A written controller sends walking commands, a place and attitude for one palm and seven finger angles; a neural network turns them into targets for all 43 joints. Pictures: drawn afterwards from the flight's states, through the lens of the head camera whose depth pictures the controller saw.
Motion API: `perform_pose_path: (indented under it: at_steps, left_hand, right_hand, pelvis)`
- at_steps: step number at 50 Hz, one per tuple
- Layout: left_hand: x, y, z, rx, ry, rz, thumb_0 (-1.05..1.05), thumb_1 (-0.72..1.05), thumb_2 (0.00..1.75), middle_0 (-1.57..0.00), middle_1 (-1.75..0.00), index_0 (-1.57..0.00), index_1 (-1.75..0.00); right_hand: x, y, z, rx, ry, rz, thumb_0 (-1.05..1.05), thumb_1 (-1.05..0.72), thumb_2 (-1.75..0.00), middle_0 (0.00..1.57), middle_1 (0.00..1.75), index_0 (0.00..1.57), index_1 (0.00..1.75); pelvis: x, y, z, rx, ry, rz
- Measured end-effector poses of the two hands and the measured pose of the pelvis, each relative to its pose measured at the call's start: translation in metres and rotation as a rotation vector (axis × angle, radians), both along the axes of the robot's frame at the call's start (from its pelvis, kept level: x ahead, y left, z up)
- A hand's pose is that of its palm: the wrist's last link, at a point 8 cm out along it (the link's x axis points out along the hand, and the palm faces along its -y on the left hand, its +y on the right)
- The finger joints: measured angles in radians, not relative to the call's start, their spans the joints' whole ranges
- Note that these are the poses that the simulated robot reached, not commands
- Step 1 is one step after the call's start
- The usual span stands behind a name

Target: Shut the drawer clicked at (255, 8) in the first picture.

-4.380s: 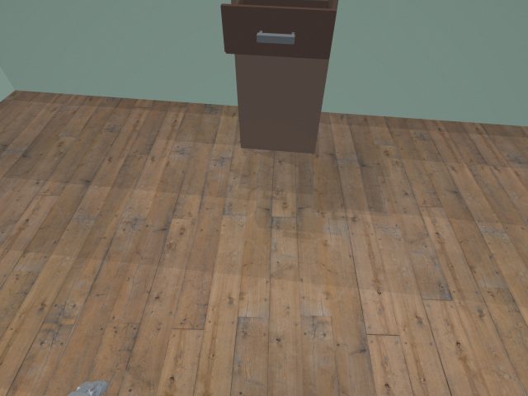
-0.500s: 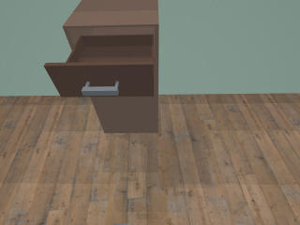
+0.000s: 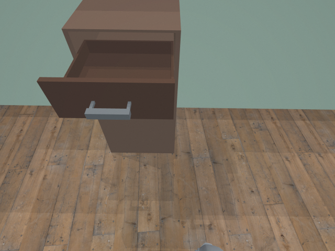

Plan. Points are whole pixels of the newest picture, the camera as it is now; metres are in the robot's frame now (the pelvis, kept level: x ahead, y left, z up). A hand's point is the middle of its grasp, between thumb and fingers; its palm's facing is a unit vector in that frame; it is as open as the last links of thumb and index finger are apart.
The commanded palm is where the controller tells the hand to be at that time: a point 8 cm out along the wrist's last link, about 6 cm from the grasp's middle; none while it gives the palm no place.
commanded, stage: take the last steps up to it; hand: left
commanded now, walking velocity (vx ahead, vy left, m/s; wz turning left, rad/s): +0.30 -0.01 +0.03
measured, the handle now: (109, 109) +0.50 +0.20 +0.02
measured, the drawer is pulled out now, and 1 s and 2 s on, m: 0.29 0.29 0.29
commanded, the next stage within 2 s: come to a stop and stand still in 0.42 s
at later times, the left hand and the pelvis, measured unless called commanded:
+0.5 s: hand out of the picture +0.11 +0.17 -0.20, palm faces +0.11 -0.99 -0.12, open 7.4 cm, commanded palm none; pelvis +0.16 +0.01 -0.01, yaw +1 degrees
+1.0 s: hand (117, 215) +0.24 +0.16 -0.17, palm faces +0.02 -0.96 -0.28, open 7.4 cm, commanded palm none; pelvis +0.19 -0.03 -0.01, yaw +1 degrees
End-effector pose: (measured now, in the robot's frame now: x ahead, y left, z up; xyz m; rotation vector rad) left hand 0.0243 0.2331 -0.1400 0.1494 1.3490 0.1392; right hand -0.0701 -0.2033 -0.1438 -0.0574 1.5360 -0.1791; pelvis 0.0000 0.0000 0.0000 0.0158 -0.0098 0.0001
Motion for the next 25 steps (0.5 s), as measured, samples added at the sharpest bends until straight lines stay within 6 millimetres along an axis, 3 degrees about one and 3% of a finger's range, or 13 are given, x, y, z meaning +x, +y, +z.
perform_pose_path:
  at_steps: [4,8,12,16,21,25]
  left_hand:
    - [0.057,-0.019,-0.008,0.023,-0.100,-0.028,0.01,0.91,0.90,-0.20,-0.30,-0.20,-0.30]
    - [0.080,-0.031,-0.001,0.027,-0.147,0.015,0.00,0.92,0.90,-0.20,-0.30,-0.20,-0.30]
    - [0.086,-0.031,0.005,0.037,-0.114,0.028,0.00,0.94,0.90,-0.20,-0.30,-0.20,-0.30]
    - [0.084,-0.031,0.002,0.007,-0.052,0.041,0.00,0.93,0.90,-0.20,-0.30,-0.20,-0.30]
    - [0.080,-0.025,-0.012,-0.045,0.028,0.092,0.00,0.92,0.90,-0.20,-0.30,-0.20,-0.30]
    - [0.082,-0.014,-0.028,-0.074,0.105,0.110,0.01,0.91,0.90,-0.20,-0.30,-0.20,-0.30]
  right_hand:
    - [0.008,-0.018,-0.017,0.020,0.060,-0.024,0.00,-0.91,-0.90,0.20,0.30,0.20,0.30]
    - [0.054,-0.039,-0.015,0.001,0.026,0.011,0.00,-0.91,-0.90,0.20,0.30,0.20,0.30]
    - [0.127,-0.054,-0.005,-0.036,-0.107,0.046,0.01,-0.91,-0.90,0.20,0.29,0.20,0.30]
    - [0.198,-0.054,0.006,-0.055,-0.236,0.083,0.00,-0.91,-0.90,0.19,0.29,0.19,0.30]
    - [0.275,-0.034,0.015,-0.070,-0.338,0.151,0.00,-0.91,-0.90,0.19,0.29,0.19,0.30]
    - [0.314,-0.012,0.015,-0.088,-0.388,0.178,0.00,-0.91,-0.90,0.19,0.29,0.19,0.30]
  pelvis:
    - [0.027,-0.020,-0.016,0.001,-0.004,0.004]
    - [0.049,-0.027,-0.011,-0.019,-0.012,0.022]
    - [0.072,-0.029,-0.001,-0.025,-0.003,0.031]
    - [0.096,-0.024,0.003,-0.031,0.003,0.033]
    - [0.129,-0.008,-0.001,-0.049,-0.007,0.034]
    - [0.155,0.009,-0.010,-0.042,-0.018,0.020]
